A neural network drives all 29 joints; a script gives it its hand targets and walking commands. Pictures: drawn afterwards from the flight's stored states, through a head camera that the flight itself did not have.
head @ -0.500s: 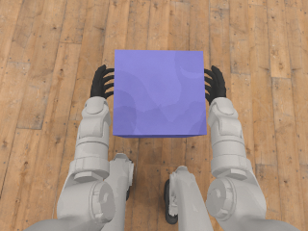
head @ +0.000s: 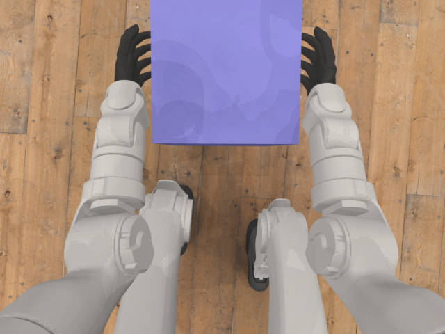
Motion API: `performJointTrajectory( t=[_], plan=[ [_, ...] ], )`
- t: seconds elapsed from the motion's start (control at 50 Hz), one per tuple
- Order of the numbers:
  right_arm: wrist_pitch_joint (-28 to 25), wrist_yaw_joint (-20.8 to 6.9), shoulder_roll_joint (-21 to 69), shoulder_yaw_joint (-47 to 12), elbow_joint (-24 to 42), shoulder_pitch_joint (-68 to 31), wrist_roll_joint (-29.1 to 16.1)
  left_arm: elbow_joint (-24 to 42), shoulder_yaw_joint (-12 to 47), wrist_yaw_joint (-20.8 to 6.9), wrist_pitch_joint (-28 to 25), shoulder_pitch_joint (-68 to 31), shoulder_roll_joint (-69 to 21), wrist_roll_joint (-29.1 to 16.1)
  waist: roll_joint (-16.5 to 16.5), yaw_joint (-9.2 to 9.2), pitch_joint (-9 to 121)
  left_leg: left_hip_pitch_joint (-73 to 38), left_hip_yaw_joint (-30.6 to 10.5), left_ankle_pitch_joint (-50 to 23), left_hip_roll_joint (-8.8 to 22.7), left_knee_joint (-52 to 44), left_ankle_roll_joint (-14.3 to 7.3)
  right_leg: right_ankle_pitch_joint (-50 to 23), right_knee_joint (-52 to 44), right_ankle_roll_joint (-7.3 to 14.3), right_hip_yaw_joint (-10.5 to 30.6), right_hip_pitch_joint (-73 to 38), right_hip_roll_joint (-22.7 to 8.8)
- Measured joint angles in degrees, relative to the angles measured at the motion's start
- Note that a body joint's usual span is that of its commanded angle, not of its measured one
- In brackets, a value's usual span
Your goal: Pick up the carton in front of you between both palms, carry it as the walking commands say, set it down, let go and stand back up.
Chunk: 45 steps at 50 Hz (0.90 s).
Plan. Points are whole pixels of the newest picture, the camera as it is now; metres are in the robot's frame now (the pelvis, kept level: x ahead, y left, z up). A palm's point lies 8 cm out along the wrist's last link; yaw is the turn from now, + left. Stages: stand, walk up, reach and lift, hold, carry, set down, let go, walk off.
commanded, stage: set down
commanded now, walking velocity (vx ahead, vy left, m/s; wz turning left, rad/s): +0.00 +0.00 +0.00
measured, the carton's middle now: (223, 91) +0.49 +0.06 -0.19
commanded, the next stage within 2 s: none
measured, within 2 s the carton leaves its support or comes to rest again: rests again in 1.22 s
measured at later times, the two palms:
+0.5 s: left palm (137, 77) +0.50 +0.23 -0.23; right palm (285, 90) +0.52 -0.07 -0.24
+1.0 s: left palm (143, 81) +0.50 +0.23 -0.26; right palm (286, 98) +0.52 -0.08 -0.27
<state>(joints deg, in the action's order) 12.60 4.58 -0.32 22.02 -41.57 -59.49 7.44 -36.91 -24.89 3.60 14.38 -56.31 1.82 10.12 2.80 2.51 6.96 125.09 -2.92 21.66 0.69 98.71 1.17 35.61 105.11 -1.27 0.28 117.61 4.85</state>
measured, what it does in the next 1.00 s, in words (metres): lowers itself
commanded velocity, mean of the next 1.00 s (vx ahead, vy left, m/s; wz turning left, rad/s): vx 0.00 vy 0.00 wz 0.00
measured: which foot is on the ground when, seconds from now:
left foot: down 0.00-1.00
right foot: down 0.00-1.00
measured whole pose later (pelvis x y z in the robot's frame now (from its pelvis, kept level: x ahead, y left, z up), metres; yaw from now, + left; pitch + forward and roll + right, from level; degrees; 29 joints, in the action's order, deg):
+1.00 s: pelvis -0.01 -0.01 -0.10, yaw -1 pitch +43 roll -1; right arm 9.9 7.2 -7.4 13.4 -54.9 -75.7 3.4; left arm -61.7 -21.1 0.8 9.0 -77.8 16.5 2.0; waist 0.4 5.5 -10.3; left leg 138.0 -3.3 22.9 1.6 118.0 2.0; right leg 38.1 126.1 -1.5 0.1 131.0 7.3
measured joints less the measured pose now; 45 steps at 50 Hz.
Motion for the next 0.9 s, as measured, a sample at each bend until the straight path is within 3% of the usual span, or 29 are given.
performJointTrajectory(
  t=[0.26, 0.38, 0.54, 0.9],
  plan=[
    [0.0, 1.1, -3.9, -0.9, -4.9, -9.6, -1.7, -4.7, 0.8, 0.9, 0.2, -9.4, 4.0, -1.1, 0.5, 0.61, -7.6, 9.1, 0.2, -0.3, 0.0, 9.2, -0.4, 0.8, 9.8, -0.9, 0.2, 8.8, 0.6],
    [-1.1, 2.7, -5.6, -3.2, -7.4, -11.9, -2.9, -11.6, 4.1, 1.1, -0.1, -15.5, 8.2, -4.2, -0.6, 2.33, -10.8, 11.7, 0.2, 0.0, -0.5, 13.0, -0.3, 1.9, 14.1, -1.0, 0.1, 11.0, 0.4],
    [-1.4, 4.2, -5.7, -5.6, -7.5, -12.7, -3.7, -15.5, 5.9, 0.2, -1.8, -17.7, 11.3, -8.4, -2.7, 2.96, -13.1, 13.2, -0.1, 1.0, -0.5, 16.8, -0.1, 3.3, 18.0, -0.9, -0.2, 12.1, 0.7],
    [-2.1, 3.7, -7.1, -8.0, -12.6, -15.6, -3.6, -23.4, 3.6, -2.7, -4.3, -21.2, 13.6, -7.6, -2.5, 3.36, -16.0, 13.5, -0.3, 0.9, 0.8, 18.9, 0.8, 2.1, 20.6, -0.2, -0.2, 14.0, 2.4]
  ],
)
